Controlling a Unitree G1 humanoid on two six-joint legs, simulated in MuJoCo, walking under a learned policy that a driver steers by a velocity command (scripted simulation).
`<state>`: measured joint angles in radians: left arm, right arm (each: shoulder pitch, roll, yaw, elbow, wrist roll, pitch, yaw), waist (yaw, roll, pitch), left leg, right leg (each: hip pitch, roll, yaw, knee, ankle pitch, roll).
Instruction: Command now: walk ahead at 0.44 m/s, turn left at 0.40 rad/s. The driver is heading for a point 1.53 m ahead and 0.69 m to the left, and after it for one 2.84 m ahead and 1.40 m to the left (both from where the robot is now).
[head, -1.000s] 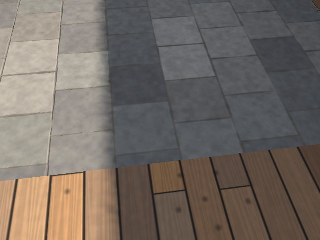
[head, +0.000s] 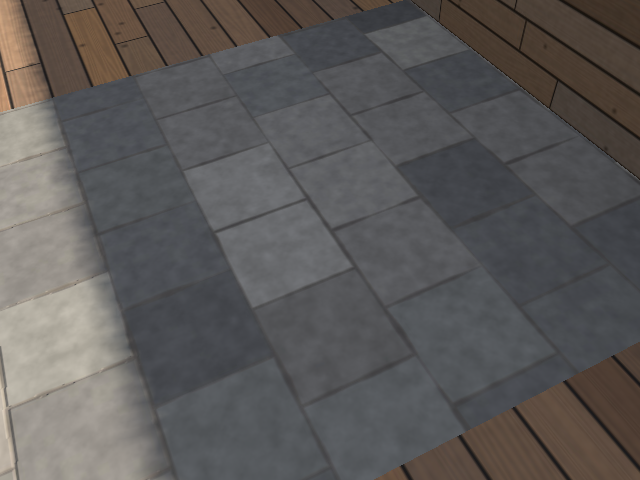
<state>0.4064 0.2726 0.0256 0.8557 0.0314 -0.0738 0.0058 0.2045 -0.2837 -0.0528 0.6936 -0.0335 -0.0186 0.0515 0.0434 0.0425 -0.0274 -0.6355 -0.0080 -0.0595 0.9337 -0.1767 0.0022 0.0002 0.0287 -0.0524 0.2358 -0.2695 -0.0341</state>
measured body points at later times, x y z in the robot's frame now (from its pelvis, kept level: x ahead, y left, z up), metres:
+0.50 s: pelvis +0.15 +0.05 -0.01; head +0.19 +0.08 +0.43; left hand +0.20 +0.35 -0.12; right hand +0.35 -0.18 -0.12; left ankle +0.20 +0.12 -0.74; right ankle +0.29 -0.09 -0.68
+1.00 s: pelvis +0.23 +0.02 +0.00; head +0.27 +0.01 +0.45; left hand +0.15 +0.30 -0.09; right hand +0.51 -0.12 -0.13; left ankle +0.10 +0.10 -0.69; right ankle +0.31 -0.04 -0.74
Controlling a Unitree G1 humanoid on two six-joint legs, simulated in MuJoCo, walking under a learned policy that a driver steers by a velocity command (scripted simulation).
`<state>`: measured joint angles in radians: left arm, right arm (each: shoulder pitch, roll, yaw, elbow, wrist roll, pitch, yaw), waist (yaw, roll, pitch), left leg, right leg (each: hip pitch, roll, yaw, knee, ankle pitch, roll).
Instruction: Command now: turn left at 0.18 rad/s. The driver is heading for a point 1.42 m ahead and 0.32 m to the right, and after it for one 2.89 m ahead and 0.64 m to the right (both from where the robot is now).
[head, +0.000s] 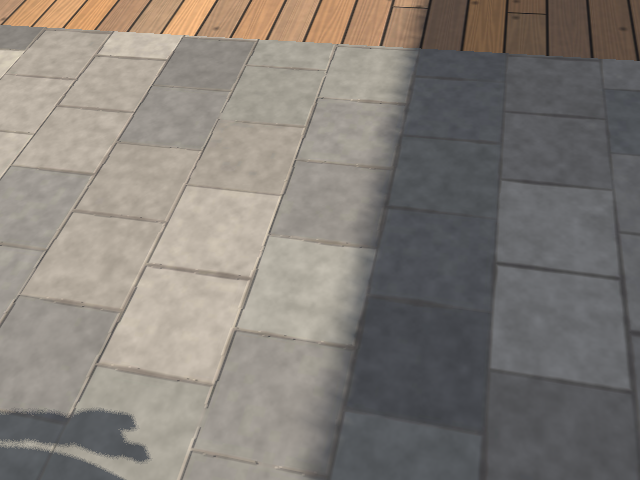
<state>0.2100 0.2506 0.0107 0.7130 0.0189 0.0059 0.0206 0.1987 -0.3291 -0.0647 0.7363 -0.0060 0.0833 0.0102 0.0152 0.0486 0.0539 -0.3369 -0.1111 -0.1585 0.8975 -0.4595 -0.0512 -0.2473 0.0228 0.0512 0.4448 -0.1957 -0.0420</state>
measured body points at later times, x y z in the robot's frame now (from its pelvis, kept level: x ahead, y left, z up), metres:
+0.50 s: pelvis +0.00 +0.01 -0.01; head +0.01 +0.01 +0.44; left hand +0.07 +0.29 -0.14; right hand +0.08 -0.27 -0.14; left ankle -0.04 +0.12 -0.74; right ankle +0.01 -0.09 -0.73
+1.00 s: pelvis +0.01 -0.06 +0.00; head +0.03 -0.10 +0.45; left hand +0.22 +0.16 -0.10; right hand -0.01 -0.36 -0.14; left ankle +0.09 +0.08 -0.67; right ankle -0.01 -0.10 -0.74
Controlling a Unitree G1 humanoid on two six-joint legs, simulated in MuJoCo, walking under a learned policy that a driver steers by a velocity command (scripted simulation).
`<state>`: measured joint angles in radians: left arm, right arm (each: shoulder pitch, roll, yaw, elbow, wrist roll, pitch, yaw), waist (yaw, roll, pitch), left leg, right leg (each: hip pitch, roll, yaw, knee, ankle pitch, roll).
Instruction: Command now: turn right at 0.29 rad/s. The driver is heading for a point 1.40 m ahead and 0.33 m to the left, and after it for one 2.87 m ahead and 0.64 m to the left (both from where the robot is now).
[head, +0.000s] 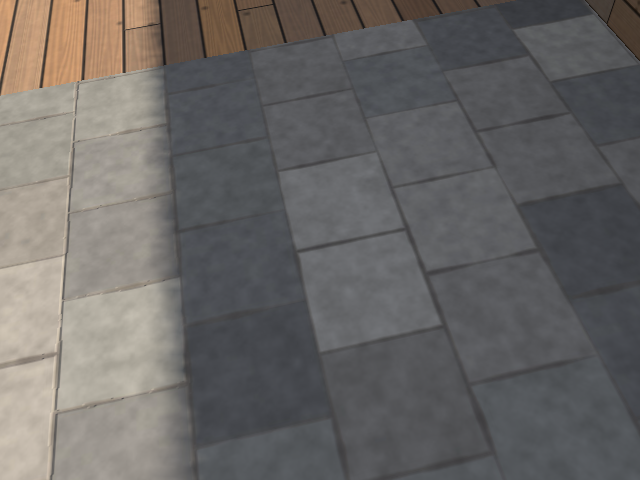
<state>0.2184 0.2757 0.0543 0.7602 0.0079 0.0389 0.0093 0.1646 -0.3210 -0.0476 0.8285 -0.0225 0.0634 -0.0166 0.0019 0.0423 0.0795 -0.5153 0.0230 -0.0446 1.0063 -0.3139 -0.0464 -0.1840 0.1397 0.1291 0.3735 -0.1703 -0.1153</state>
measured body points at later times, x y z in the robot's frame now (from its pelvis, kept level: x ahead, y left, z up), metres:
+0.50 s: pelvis +0.04 +0.05 -0.01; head +0.07 +0.08 +0.44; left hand +0.10 +0.35 -0.13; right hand +0.18 -0.22 -0.12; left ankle -0.01 +0.12 -0.75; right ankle +0.01 -0.07 -0.68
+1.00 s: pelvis +0.19 +0.05 -0.01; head +0.21 +0.05 +0.44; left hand +0.15 +0.35 -0.11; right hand +0.39 -0.16 -0.13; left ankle +0.06 +0.14 -0.67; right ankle +0.20 -0.04 -0.75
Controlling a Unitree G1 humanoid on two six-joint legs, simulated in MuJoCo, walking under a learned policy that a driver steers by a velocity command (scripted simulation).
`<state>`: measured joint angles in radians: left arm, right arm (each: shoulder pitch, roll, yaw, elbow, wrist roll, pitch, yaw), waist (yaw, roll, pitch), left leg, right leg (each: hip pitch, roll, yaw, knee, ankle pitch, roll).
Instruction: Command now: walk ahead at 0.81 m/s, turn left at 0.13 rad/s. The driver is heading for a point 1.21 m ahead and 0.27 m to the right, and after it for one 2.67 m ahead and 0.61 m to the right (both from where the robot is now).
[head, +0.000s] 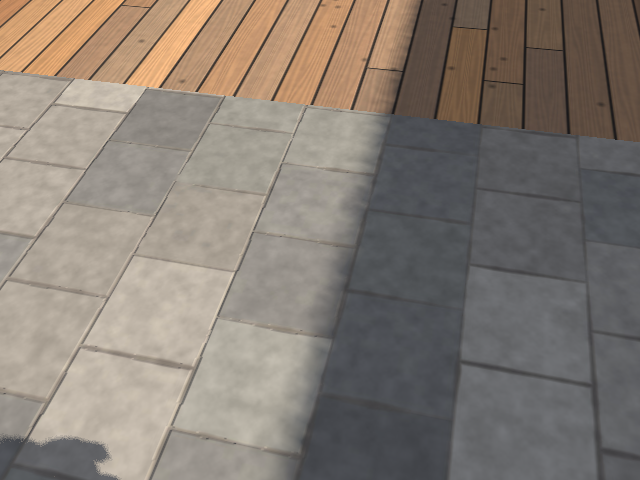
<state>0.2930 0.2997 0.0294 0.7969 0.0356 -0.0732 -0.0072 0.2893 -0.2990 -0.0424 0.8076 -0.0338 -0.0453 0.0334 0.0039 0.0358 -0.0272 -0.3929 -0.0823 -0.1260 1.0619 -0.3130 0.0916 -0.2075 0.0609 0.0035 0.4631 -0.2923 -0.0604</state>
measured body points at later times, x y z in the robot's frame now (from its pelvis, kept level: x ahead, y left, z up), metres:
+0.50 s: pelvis +0.39 +0.03 +0.00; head +0.41 +0.03 +0.45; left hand +0.47 +0.30 -0.13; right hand +0.45 -0.25 -0.12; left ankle +0.40 +0.12 -0.74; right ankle +0.29 -0.09 -0.63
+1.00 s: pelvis +0.83 -0.10 -0.01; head +0.85 -0.10 +0.44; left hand +0.97 +0.16 -0.14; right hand +0.89 -0.40 -0.08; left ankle +0.99 +0.04 -0.65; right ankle +0.80 -0.09 -0.74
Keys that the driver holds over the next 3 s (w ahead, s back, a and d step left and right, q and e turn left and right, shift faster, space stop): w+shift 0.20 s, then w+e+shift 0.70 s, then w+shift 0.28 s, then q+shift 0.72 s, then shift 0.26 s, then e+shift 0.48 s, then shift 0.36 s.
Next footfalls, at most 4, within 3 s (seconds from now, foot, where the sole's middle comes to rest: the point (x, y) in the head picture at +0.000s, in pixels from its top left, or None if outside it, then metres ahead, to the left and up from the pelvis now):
0.32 left None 0.44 0.12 -0.78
0.80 right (391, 348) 0.83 -0.11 -0.78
1.22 left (411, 211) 1.29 -0.20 -0.78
1.64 right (491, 185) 1.39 -0.45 -0.78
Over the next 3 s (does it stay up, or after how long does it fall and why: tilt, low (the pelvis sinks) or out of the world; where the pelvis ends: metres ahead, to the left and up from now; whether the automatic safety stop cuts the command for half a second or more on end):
stays up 1.28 -0.29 0.00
